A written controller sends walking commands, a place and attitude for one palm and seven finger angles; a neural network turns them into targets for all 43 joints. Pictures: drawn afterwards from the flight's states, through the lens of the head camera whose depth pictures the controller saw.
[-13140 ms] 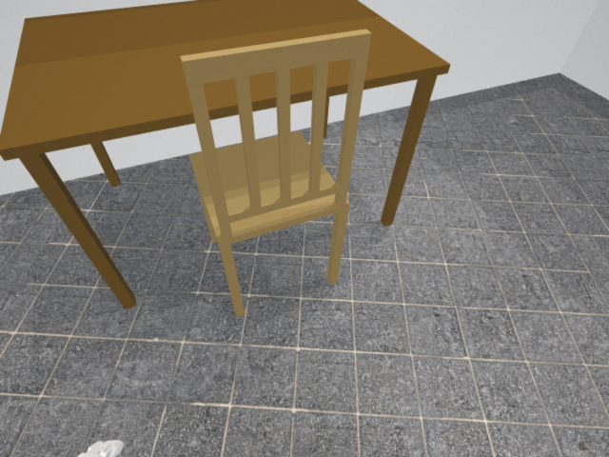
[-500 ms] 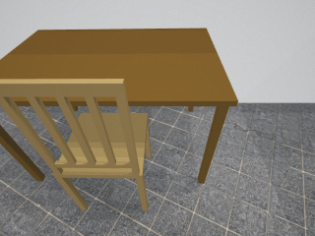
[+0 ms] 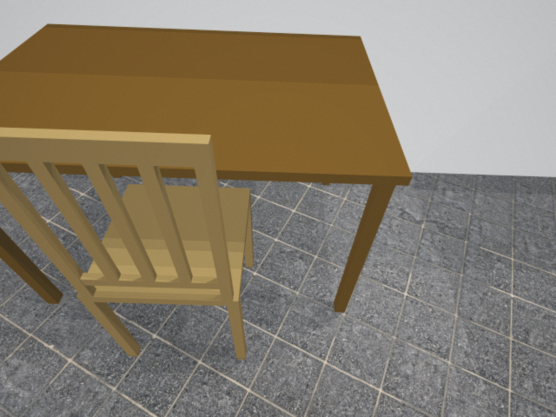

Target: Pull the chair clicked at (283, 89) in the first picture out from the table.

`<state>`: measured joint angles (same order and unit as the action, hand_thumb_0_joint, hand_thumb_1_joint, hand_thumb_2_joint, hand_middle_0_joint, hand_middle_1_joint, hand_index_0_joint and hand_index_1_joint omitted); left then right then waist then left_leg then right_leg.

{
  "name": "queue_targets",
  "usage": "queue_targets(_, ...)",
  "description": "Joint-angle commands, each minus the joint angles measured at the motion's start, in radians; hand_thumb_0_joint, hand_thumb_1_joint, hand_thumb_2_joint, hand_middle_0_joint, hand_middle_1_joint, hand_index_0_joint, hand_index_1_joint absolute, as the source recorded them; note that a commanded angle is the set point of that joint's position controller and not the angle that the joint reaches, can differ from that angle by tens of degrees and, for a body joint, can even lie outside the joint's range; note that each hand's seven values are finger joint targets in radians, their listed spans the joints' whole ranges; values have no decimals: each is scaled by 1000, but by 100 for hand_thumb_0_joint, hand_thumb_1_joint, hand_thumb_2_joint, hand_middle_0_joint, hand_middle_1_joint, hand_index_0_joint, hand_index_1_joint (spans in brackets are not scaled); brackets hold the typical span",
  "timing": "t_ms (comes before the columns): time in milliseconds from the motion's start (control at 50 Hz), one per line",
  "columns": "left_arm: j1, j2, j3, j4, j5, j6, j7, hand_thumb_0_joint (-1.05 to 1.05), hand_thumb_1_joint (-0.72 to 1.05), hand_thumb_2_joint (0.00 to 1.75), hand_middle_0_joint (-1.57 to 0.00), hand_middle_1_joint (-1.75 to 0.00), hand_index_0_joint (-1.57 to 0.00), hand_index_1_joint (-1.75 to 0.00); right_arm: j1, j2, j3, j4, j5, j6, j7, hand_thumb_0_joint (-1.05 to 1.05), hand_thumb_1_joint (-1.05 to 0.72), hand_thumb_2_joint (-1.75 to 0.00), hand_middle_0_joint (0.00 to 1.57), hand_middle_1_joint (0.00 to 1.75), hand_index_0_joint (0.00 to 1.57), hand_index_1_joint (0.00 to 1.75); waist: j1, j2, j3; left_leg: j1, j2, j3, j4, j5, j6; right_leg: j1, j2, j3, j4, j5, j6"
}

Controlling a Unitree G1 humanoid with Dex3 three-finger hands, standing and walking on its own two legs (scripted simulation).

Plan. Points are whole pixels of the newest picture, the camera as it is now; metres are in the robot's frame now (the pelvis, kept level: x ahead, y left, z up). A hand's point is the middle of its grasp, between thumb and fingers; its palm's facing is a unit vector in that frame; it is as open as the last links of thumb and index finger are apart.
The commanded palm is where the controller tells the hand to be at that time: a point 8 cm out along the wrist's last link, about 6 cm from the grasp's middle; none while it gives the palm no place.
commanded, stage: come to a stop and stand still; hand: left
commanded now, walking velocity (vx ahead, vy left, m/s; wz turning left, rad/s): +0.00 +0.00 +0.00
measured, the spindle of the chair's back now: (127, 230) +0.45 +0.32 -0.06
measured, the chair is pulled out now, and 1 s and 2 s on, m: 0.00 0.00 0.00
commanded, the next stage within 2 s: look again from close up in 0.56 s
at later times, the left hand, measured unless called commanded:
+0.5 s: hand out of the picture +0.04 +0.19 -0.18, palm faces +0.01 -0.98 -0.18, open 7.4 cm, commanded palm none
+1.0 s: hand out of the picture +0.05 +0.20 -0.18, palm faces +0.01 -0.98 -0.19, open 7.4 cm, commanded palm none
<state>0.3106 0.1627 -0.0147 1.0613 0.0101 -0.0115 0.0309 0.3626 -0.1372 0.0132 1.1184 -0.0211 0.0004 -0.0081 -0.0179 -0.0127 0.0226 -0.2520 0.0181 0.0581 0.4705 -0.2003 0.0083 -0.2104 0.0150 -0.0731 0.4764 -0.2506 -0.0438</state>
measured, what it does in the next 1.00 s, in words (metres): shifts its weight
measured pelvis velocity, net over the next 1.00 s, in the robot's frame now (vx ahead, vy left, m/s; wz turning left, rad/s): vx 0.05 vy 0.03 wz -0.01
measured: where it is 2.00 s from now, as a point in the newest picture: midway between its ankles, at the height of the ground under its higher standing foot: outside the picture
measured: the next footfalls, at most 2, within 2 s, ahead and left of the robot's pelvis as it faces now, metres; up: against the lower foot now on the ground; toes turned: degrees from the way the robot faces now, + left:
none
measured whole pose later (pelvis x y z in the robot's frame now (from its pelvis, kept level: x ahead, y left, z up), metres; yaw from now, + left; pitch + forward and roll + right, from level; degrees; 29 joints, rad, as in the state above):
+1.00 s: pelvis +0.05 +0.03 +0.00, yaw +0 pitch -1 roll +0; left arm 0.28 0.16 -0.01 1.12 0.02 -0.02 0.04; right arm 0.26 -0.14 0.02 1.16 -0.02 -0.03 -0.03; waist 0.00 -0.02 0.03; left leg -0.15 -0.03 0.08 0.42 -0.25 0.05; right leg -0.12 -0.03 -0.05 0.43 -0.30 0.00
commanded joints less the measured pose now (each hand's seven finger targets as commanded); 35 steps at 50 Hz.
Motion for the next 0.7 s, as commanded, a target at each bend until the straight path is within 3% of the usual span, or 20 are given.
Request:
queue_targets(0, 45, 97, 22, -23, -1, -23, 4, 0, 90, 90, -20, -30, -20, -30, 12, -83, -9, -30, 9, -30, -13, 0, -90, -90, 20, 30, 20, 30, 18, 40, 46, -9, 77, -95, -110, -24, 21, -28, -119, 139, -143, -36, -8)
queue_targets(300, 58, 79, 19, 24, 5, -25, 11, 0, 90, 90, -20, -30, -20, -30, -41, -96, -11, -5, 12, -40, -24, 0, -90, -90, 20, 30, 20, 30, 18, 6, 26, 72, 91, -90, -103, 144, 32, 15, -123, 117, -107, 161, 8)
queue_targets(440, 51, 89, 21, 26, 8, -19, 11, 0, 90, 90, -20, -30, -20, -30, -56, -103, -10, -4, 12, -39, -25, 0, -90, -90, 20, 30, 20, 30, 24, 12, 55, 68, 92, -95, -122, 136, 35, 16, -123, 107, -113, 130, 13)
queue_targets(520, 47, 92, 22, 29, 5, -20, 11, 0, 90, 90, -20, -30, -20, -30, -62, -112, -10, -3, 11, -42, -26, 0, -90, -90, 20, 30, 20, 30, 22, 12, 21, 90, 90, -97, -115, 171, 35, 36, -129, 107, -108, 161, 13)
queue_targets(680, 39, 100, 25, 28, 6, -16, 11, 0, 90, 90, -20, -30, -20, -30, -59, -115, -8, 3, 11, -42, -27, 0, -90, -90, 20, 30, 20, 30, 24, 15, 23, 96, 91, -99, -119, 202, 38, 47, -131, 100, -102, 170, 15)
